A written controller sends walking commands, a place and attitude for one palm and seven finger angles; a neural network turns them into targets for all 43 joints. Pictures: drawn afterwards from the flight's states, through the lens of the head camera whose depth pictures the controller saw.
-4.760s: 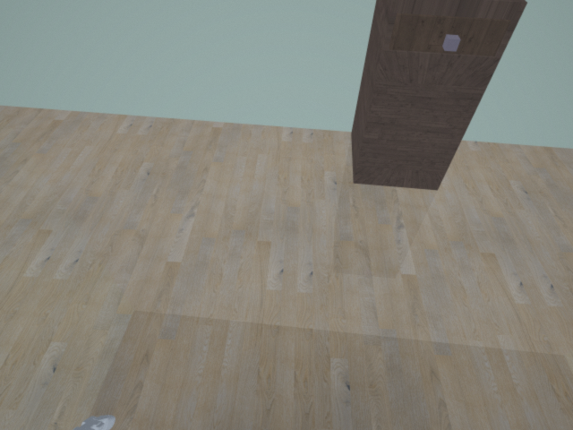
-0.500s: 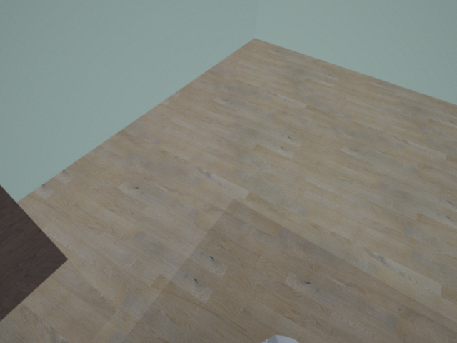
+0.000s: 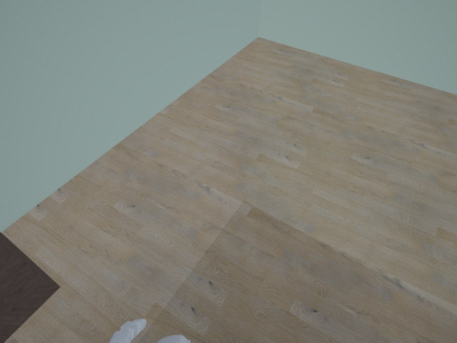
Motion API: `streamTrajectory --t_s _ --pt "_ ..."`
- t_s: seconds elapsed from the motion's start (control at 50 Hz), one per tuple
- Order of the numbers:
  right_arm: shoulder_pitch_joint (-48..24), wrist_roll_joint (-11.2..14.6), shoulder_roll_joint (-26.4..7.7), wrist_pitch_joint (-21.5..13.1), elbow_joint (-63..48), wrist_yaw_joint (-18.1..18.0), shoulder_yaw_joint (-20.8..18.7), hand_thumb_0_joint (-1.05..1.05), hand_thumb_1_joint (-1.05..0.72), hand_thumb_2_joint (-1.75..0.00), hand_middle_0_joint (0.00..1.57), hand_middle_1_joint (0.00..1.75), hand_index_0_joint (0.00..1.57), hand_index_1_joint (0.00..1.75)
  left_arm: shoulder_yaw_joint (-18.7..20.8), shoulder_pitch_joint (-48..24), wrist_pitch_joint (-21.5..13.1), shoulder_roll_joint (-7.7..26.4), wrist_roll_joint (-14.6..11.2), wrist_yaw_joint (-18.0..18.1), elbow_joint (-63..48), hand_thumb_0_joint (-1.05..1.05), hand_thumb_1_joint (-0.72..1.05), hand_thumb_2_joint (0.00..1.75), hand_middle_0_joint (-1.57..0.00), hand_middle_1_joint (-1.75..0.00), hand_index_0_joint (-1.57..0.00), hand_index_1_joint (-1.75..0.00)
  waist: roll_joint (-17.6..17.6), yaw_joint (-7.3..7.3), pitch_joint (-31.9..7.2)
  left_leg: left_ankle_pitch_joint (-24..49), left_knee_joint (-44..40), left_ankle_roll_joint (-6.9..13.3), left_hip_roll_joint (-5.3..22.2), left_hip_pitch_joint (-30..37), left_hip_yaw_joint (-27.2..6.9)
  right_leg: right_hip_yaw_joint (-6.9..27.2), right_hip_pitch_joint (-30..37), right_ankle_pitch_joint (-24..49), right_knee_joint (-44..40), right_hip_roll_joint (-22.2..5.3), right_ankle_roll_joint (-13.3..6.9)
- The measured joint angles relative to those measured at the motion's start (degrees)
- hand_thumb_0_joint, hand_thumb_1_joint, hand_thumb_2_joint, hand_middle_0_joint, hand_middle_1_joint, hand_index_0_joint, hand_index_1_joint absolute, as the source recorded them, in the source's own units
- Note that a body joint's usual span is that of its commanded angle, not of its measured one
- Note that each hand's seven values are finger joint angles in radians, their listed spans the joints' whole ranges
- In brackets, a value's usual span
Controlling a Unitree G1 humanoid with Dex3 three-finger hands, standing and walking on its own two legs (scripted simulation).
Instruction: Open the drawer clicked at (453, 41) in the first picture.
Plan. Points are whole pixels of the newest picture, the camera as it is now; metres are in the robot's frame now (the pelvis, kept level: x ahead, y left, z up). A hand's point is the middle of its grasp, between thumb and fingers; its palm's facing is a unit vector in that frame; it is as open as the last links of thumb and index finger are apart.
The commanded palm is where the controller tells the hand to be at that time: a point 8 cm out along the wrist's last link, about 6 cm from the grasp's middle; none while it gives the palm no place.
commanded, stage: turn to face it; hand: left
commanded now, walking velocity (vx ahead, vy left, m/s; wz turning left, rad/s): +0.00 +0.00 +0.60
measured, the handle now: out of the picture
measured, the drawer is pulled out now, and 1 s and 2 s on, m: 0.00 0.00 0.00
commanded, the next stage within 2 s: take the last steps up to it in 1.52 s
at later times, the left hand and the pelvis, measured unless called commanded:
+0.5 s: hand out of the picture +0.05 +0.23 -0.15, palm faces +0.29 -0.91 -0.30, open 7.4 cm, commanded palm none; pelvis +0.01 -0.01 +0.00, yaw +16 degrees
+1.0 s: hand out of the picture -0.12 +0.16 -0.18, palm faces +0.62 -0.75 -0.24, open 7.4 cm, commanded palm none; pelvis -0.02 -0.03 -0.01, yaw +37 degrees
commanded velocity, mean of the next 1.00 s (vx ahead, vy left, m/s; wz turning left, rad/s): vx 0.00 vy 0.00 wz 0.60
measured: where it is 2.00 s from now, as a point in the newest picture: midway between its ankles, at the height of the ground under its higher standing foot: outside the picture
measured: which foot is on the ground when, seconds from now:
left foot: up 0.00-0.08, down 0.10-0.54, up 0.56-0.96, down 0.98-1.00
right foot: down 0.00-0.10, up 0.12-0.52, down 0.54-0.98, up 1.00-1.00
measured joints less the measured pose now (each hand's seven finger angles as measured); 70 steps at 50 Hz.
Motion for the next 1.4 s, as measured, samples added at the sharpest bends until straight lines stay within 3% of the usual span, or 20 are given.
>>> streamTrajectory --t_s 0.1,0.12,0.18,0.26,0.36,0.46,0.54,0.56,0.62,0.66,0.72,0.82,0.92,0.98,1.02,1.06,1.14,1.3,1.36,1.4 --pt "-2.5 -0.4 -2.5 -0.6 -4.3 0.6 -0.8 0.01 -0.93 -0.90 0.19 0.29 0.20 0.30 0.9 1.0 1.9 2.2 0.0 -0.3 -1.3 -0.01 0.92 0.90 -0.21 -0.30 -0.20 -0.30 -1.2 0.76 -0.2 7.4 -16.0 0.7 -0.3 3.7 1.8 -2.8 -0.6 -4.1 6.4 -2.4 2.0" --pt "-2.8 -0.6 -3.0 -0.9 -5.1 0.7 -1.1 0.01 -0.93 -0.90 0.19 0.29 0.20 0.30 1.2 1.4 2.5 2.9 -0.3 -0.4 -1.7 -0.01 0.92 0.90 -0.21 -0.30 -0.20 -0.30 -1.5 0.71 -0.3 8.6 -16.1 3.2 -0.7 3.1 1.5 -2.2 -2.0 -7.5 9.8 -2.7 2.7" --pt "-3.8 -0.8 -3.5 -1.7 -6.6 0.3 -1.1 0.01 -0.92 -0.90 0.19 0.29 0.20 0.30 2.3 1.8 4.3 5.3 -0.1 -0.6 -2.0 0.00 0.92 0.90 -0.20 -0.30 -0.20 -0.30 -2.6 0.58 0.0 7.7 -14.3 6.0 -2.0 1.3 0.6 6.2 -9.1 -15.8 25.8 0.3 3.7" --pt "-3.8 -0.6 -3.9 -1.8 -7.2 -0.5 -0.6 0.01 -0.92 -0.90 0.19 0.29 0.20 0.30 3.1 2.8 4.1 7.2 -0.1 -1.1 -2.0 0.00 0.92 0.90 -0.20 -0.30 -0.20 -0.30 -3.0 1.32 0.2 11.5 -21.4 5.8 -4.3 3.7 -0.6 11.5 -13.7 -9.5 35.1 2.5 4.7" --pt "-3.9 -0.5 -4.4 -1.6 -7.7 -0.4 -0.3 0.01 -0.91 -0.90 0.20 0.29 0.20 0.30 3.0 4.2 4.2 7.8 -0.5 -1.0 -2.6 0.01 0.91 0.90 -0.20 -0.30 -0.20 -0.30 -1.4 1.71 0.2 15.5 -28.0 5.9 -6.0 6.0 -3.2 13.5 -11.7 -9.6 28.4 3.8 5.3" --pt "-4.6 -0.6 -4.7 -0.6 -7.9 0.1 -0.5 0.01 -0.91 -0.90 0.20 0.29 0.20 0.30 2.4 4.2 4.2 7.3 -0.9 -0.7 -3.5 0.01 0.91 0.90 -0.20 -0.30 -0.19 -0.30 0.5 1.32 0.5 16.9 -28.8 4.8 -7.0 5.7 -6.6 14.4 -7.2 -11.6 18.3 5.3 4.9" --pt "-5.0 -0.4 -5.3 0.6 -8.1 0.6 -1.2 0.01 -0.91 -0.90 0.20 0.29 0.20 0.30 1.5 4.6 3.2 6.3 -1.2 -0.7 -5.2 0.01 0.91 0.90 -0.20 -0.30 -0.20 -0.30 1.8 1.32 0.1 17.0 -26.4 3.1 -8.2 3.4 -9.7 13.9 -0.6 -7.2 3.6 6.4 3.6" --pt "-5.1 -0.2 -5.6 1.0 -8.1 0.7 -1.5 0.01 -0.91 -0.90 0.20 0.29 0.20 0.30 1.3 4.8 2.6 5.8 -0.9 -0.6 -5.5 0.01 0.91 0.90 -0.20 -0.30 -0.20 -0.30 2.4 1.59 0.1 14.2 -23.8 2.7 -8.4 2.2 -10.4 13.2 0.0 -3.9 1.6 6.5 2.5" --pt "-5.4 -0.4 -6.5 2.1 -7.5 1.0 -2.4 0.01 -0.91 -0.90 0.20 0.29 0.20 0.30 0.2 5.9 2.4 4.3 -0.4 -0.5 -5.9 0.01 0.91 0.90 -0.20 -0.30 -0.20 -0.30 3.3 1.93 0.1 3.3 -7.2 1.8 -8.8 -3.0 -9.6 10.5 0.8 -4.1 2.0 5.6 -0.4" --pt "-5.7 -0.5 -6.8 2.4 -7.2 1.4 -2.5 0.01 -0.91 -0.90 0.20 0.29 0.20 0.30 -0.2 6.8 2.3 3.7 -0.4 -0.4 -5.7 0.01 0.91 0.90 -0.20 -0.30 -0.20 -0.30 3.0 2.01 0.1 4.1 2.9 1.0 -8.0 -5.3 -8.0 9.1 2.1 -3.7 0.1 4.8 -0.9" --pt "-6.0 -0.4 -7.0 2.2 -7.2 1.6 -2.5 0.01 -0.91 -0.90 0.20 0.29 0.20 0.30 -0.6 7.4 2.1 3.1 -0.2 -0.4 -5.2 0.01 0.91 0.90 -0.20 -0.30 -0.20 -0.30 2.0 1.79 0.7 5.2 8.1 -0.4 -6.0 -5.3 -6.4 7.0 3.5 -2.7 -1.9 3.4 -1.1" --pt "-7.1 -0.2 -7.0 2.7 -6.4 1.6 -2.0 0.01 -0.91 -0.90 0.19 0.29 0.20 0.30 -1.1 8.1 1.5 2.8 0.1 -0.7 -4.6 0.01 0.91 0.90 -0.21 -0.30 -0.20 -0.30 0.3 2.57 1.7 2.2 0.7 -1.5 -3.8 -0.5 -4.8 3.5 3.9 -2.7 -2.1 1.0 -0.8" --pt "-9.3 0.2 -6.5 2.3 -6.7 1.5 -1.1 0.01 -0.91 -0.90 0.19 0.29 0.20 0.30 -0.5 8.8 1.9 4.1 0.4 -1.0 -3.8 0.01 0.91 0.90 -0.21 -0.30 -0.20 -0.30 -1.4 4.13 2.6 0.2 -11.7 -0.6 -3.6 5.7 -2.2 0.4 2.5 -3.7 0.6 -1.5 0.2" --pt "-10.0 0.2 -6.4 1.1 -8.0 1.5 -0.6 0.01 -0.91 -0.90 0.19 0.29 0.20 0.30 0.4 9.7 2.5 5.7 0.0 -1.1 -3.2 0.01 0.90 0.90 -0.21 -0.30 -0.20 -0.30 -2.0 4.39 2.1 7.1 -23.2 0.6 -3.8 10.8 -0.5 -1.6 0.7 -5.6 4.9 -2.9 1.5" --pt "-10.6 0.1 -5.6 0.0 -8.5 1.5 -0.5 0.01 -0.91 -0.90 0.19 0.29 0.20 0.30 1.3 9.5 3.6 7.3 -0.3 -1.2 -2.5 0.01 0.91 0.90 -0.21 -0.30 -0.20 -0.30 -3.7 4.53 2.5 8.3 -22.6 2.8 -5.0 10.0 -0.7 2.0 -2.8 -11.2 13.0 -3.4 3.2" --pt "-10.2 0.0 -5.0 -0.8 -8.9 1.0 0.0 0.01 -0.91 -0.90 0.19 0.29 0.20 0.30 1.8 8.7 4.9 8.4 -0.3 -0.9 -1.8 0.01 0.91 0.90 -0.20 -0.30 -0.20 -0.30 -3.7 4.51 2.3 7.4 -21.8 4.2 -5.2 9.5 -1.7 6.8 -6.7 -16.1 22.5 -1.2 4.2" --pt "-8.9 -0.2 -4.4 -0.7 -8.6 0.3 0.4 0.00 -0.91 -0.90 0.20 0.29 0.20 0.30 2.4 7.1 5.0 9.1 -0.4 -1.2 -2.0 0.01 0.91 0.90 -0.20 -0.30 -0.20 -0.30 -2.7 4.13 1.7 10.0 -25.7 4.5 -6.0 10.6 -4.2 11.6 -10.9 -11.6 31.0 1.3 5.1" --pt "-6.4 -0.5 -3.9 -0.2 -7.7 0.2 0.5 0.01 -0.91 -0.90 0.20 0.29 0.20 0.30 1.8 4.3 4.2 7.9 -0.7 -0.9 -4.1 0.01 0.91 0.90 -0.20 -0.30 -0.20 -0.30 -0.4 2.39 0.9 13.5 -29.6 4.3 -7.6 10.8 -7.9 14.4 -8.0 -11.2 20.4 3.9 5.2" --pt "-5.4 -0.6 -4.1 0.2 -7.3 0.3 0.1 0.01 -0.91 -0.90 0.20 0.29 0.20 0.30 1.2 3.4 3.6 6.7 -1.0 -0.8 -4.8 0.01 0.91 0.90 -0.20 -0.30 -0.20 -0.30 0.8 1.60 0.7 13.5 -28.4 3.4 -7.9 9.6 -9.4 14.1 -4.1 -10.1 11.8 5.5 4.6" --pt "-4.6 -0.3 -4.3 0.5 -6.9 0.3 -0.1 0.01 -0.91 -0.90 0.20 0.29 0.20 0.30 0.6 3.5 2.7 6.0 -1.0 -0.8 -5.5 0.01 0.91 0.90 -0.20 -0.30 -0.20 -0.30 1.3 1.56 0.3 12.8 -26.2 2.6 -8.4 8.1 -10.1 13.5 -0.1 -4.8 2.5 6.1 3.5"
